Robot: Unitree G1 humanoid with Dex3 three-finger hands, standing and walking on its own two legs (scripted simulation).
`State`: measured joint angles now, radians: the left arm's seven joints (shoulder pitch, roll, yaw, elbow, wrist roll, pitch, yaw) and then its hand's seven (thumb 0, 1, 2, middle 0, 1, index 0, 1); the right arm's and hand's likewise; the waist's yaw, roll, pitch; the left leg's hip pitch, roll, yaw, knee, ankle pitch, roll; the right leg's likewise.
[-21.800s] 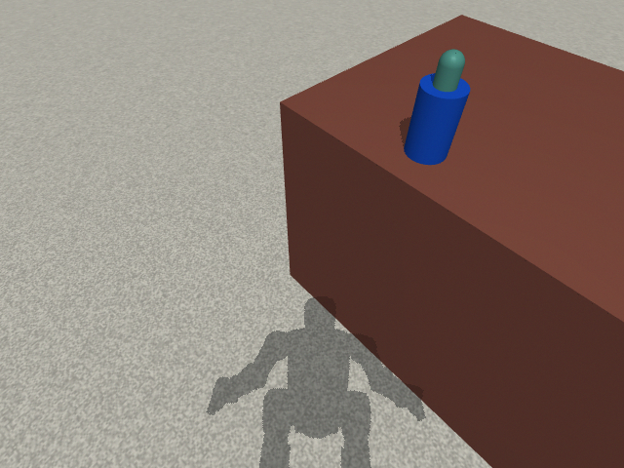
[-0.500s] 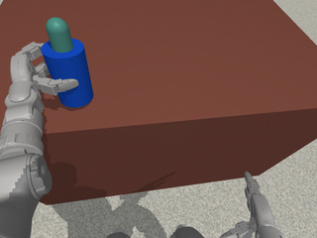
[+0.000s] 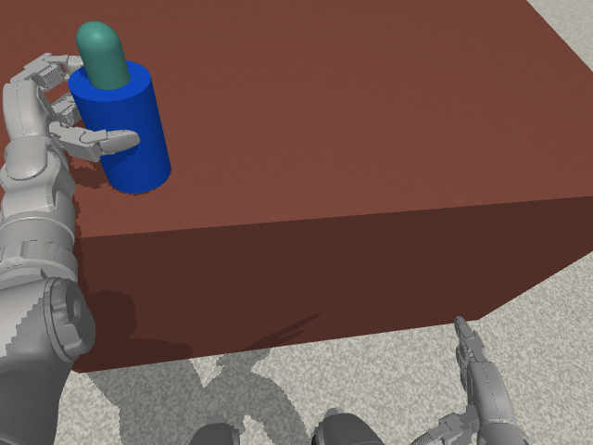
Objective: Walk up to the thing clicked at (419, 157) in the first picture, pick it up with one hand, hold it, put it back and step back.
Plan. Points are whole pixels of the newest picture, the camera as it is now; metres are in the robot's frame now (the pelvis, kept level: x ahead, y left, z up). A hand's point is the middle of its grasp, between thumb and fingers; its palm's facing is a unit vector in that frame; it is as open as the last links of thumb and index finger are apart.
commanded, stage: open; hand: left
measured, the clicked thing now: (120, 110) +0.51 +0.18 +0.13
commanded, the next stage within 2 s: withdraw in 0.24 s
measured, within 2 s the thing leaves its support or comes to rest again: rests again in 0.56 s
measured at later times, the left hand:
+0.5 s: hand (83, 95) +0.52 +0.22 +0.15, palm faces +0.21 -0.98 +0.00, open 17.1 cm
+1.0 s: hand out of the picture +0.51 +0.32 +0.23, palm faces +0.36 -0.91 -0.19, open 17.6 cm
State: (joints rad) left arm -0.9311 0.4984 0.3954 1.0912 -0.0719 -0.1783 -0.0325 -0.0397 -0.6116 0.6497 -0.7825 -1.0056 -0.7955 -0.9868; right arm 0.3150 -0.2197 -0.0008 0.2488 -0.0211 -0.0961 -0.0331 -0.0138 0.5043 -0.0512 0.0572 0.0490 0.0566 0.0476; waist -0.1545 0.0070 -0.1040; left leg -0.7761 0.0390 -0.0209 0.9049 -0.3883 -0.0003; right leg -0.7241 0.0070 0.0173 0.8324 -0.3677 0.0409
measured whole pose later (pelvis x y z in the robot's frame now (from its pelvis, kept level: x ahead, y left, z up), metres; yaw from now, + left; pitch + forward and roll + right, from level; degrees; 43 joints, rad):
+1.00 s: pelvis +0.03 +0.00 +0.02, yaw +0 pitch +13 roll -2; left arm -1.04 0.78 0.41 1.19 0.04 0.00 -0.12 -0.01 -0.59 0.04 -0.05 -0.05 -0.07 -0.05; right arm 0.34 -0.25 0.02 0.30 0.04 -0.04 0.00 -0.01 0.56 -0.05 0.06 0.05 0.06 0.05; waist -0.11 0.04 -0.11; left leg -0.61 0.03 0.00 0.76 -0.37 0.00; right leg -0.57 0.00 0.03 0.70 -0.35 0.04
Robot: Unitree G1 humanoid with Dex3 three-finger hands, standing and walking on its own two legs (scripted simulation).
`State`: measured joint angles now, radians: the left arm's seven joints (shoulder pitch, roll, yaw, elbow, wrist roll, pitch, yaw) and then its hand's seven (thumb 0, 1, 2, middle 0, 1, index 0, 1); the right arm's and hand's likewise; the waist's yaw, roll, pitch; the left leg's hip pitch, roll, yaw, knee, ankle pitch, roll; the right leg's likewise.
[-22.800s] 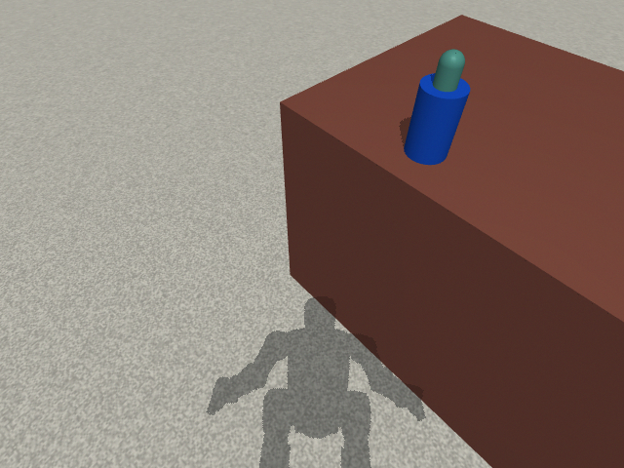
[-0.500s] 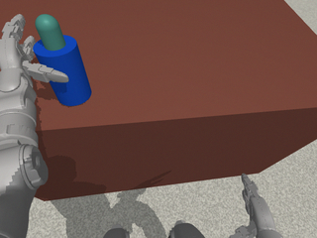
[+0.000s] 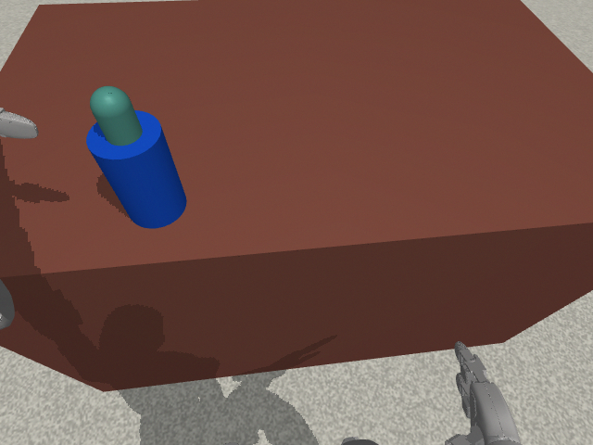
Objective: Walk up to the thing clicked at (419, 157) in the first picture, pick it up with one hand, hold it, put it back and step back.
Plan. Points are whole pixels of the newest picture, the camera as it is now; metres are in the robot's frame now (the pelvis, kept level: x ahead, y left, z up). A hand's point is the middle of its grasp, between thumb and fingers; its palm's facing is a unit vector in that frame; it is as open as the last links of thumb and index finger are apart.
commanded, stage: sink last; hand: left
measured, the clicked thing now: (135, 157) +0.47 +0.19 +0.11
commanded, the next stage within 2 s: home in 1.08 s
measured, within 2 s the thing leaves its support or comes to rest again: neither
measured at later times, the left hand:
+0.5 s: hand out of the picture +0.30 +0.28 +0.18, palm faces +0.40 -0.83 -0.38, open 17.5 cm
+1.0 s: hand out of the picture +0.15 +0.23 +0.19, palm faces +0.43 -0.79 -0.45, open 17.4 cm
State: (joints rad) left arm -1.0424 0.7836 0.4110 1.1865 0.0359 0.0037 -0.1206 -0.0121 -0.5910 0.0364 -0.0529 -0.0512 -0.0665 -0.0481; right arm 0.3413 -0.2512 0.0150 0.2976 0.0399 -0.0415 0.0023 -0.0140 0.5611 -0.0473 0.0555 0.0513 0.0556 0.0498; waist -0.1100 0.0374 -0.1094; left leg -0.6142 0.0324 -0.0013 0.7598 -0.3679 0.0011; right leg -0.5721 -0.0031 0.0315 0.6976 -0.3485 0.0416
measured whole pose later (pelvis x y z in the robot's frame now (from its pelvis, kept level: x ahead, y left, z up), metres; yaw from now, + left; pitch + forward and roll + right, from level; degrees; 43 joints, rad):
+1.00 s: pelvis -0.02 -0.03 +0.00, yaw +4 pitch +0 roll +1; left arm 0.48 0.35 0.40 -0.44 -0.09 -0.23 -0.01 -0.01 -0.53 0.02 -0.07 -0.05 -0.08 -0.05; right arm 0.38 -0.20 -0.14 0.36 0.05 -0.05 -0.05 -0.01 0.51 -0.05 0.06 0.05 0.06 0.05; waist 0.07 0.05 -0.04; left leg -0.37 0.00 -0.04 0.70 -0.33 -0.03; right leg -0.35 -0.04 -0.02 0.73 -0.39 0.01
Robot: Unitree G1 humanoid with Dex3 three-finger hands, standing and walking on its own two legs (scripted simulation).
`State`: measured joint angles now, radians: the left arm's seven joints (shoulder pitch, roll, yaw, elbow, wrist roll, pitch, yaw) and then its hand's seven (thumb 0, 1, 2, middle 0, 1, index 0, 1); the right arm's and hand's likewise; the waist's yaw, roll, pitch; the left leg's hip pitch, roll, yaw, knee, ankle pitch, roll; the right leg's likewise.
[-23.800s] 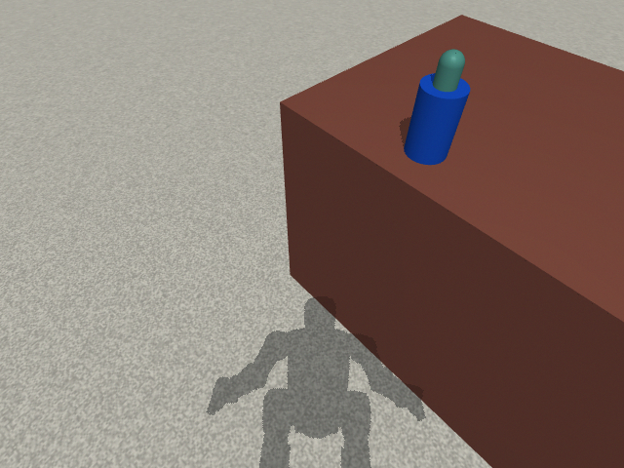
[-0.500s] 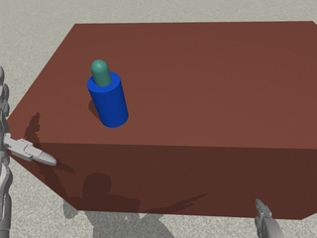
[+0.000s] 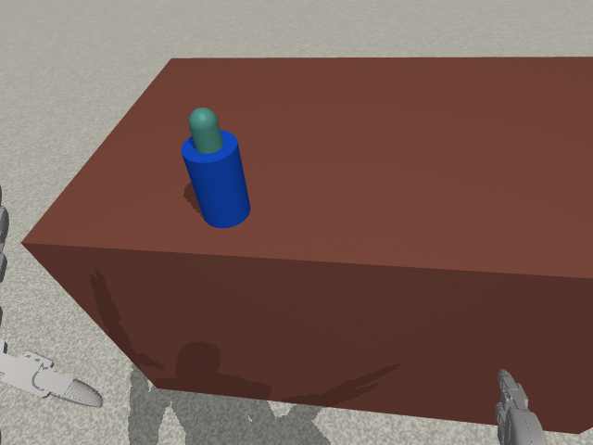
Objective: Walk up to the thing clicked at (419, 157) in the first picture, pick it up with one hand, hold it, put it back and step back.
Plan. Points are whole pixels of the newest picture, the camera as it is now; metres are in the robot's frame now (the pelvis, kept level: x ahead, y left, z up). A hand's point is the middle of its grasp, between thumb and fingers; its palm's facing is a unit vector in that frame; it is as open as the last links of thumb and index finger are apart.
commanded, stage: sink last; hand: left
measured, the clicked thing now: (215, 166) +0.50 +0.18 +0.10
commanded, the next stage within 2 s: home in 0.08 s
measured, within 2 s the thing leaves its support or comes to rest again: neither
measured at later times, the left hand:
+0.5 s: hand (94, 355) +0.18 +0.24 +0.10, palm faces +0.27 -0.90 -0.34, open 17.3 cm
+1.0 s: hand (184, 407) +0.18 +0.19 -0.08, palm faces +0.08 -0.97 -0.22, open 17.5 cm
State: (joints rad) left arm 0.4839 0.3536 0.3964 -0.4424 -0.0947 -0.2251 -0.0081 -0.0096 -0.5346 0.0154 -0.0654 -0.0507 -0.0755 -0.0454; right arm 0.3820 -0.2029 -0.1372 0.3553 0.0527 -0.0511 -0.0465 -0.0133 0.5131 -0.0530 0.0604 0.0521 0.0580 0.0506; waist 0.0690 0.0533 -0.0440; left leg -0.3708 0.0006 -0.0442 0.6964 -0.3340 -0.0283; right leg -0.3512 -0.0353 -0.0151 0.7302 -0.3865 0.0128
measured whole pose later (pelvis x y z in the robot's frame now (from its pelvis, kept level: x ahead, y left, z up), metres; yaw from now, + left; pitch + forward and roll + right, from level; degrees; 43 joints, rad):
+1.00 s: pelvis +0.01 +0.02 -0.01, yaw -1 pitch +5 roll -1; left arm 0.40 0.19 0.01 0.25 -0.01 -0.09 0.08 -0.01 -0.55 0.06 -0.05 -0.05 -0.06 -0.05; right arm 0.26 -0.20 0.01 0.56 0.02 -0.11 -0.08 0.01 -0.88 -0.89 0.20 0.30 0.20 0.29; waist 0.00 0.01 -0.04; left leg -0.53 0.02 -0.03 0.85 -0.41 -0.02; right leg -0.48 -0.01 0.00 0.82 -0.42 0.03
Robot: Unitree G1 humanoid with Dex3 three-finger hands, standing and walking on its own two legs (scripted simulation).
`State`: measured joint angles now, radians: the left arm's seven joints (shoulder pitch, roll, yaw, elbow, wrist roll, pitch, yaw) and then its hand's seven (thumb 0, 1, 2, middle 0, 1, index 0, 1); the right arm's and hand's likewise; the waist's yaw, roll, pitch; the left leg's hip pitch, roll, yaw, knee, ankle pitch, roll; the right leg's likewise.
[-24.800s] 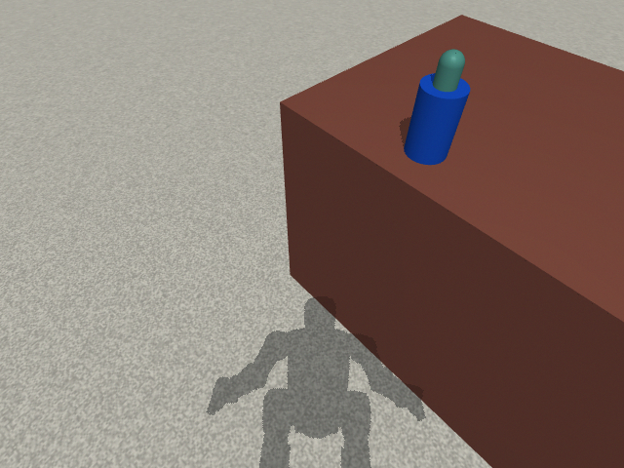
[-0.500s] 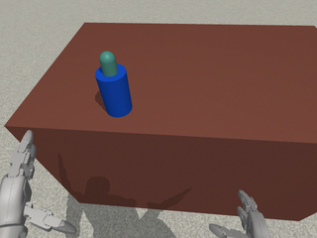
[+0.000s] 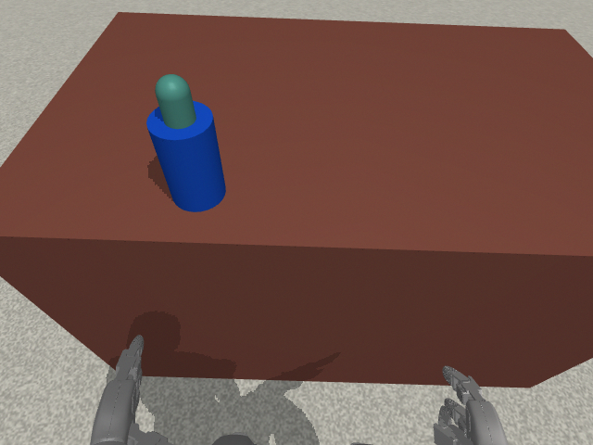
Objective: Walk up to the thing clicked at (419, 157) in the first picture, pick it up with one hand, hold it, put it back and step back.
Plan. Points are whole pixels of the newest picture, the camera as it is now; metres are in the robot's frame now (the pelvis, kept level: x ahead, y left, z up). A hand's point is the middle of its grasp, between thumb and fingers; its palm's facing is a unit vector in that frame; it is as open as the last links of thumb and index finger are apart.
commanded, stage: home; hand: left
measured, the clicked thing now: (186, 143) +0.49 +0.18 +0.12
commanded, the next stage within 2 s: none
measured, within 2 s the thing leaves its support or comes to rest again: neither
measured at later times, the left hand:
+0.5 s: hand out of the picture +0.12 +0.23 -0.11, palm faces -0.05 -0.92 -0.39, open 17.6 cm
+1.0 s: hand out of the picture +0.03 +0.25 -0.11, palm faces -0.03 -0.92 -0.38, open 17.4 cm
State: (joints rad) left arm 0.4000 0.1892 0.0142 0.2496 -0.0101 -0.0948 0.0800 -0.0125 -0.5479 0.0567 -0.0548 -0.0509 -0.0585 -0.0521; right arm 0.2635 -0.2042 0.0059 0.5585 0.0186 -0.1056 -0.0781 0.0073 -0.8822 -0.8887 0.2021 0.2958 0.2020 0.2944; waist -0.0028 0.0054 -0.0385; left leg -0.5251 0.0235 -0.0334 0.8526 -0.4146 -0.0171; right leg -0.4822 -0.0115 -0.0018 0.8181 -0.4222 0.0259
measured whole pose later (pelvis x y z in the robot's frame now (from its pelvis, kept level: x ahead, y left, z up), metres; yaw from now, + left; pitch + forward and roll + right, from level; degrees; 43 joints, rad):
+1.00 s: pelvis -0.02 -0.01 +0.04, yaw +0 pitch -3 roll +0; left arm 0.19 0.36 -0.02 1.11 0.02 -0.02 0.00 0.00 -0.54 0.06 -0.06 -0.05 -0.06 -0.05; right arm 0.18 -0.34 0.00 1.10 -0.02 0.00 0.01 0.00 -0.90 -0.90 0.21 0.30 0.20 0.30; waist 0.01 0.03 0.03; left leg -0.19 0.02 -0.03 0.42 -0.18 -0.02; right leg -0.17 -0.02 -0.01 0.44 -0.22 0.01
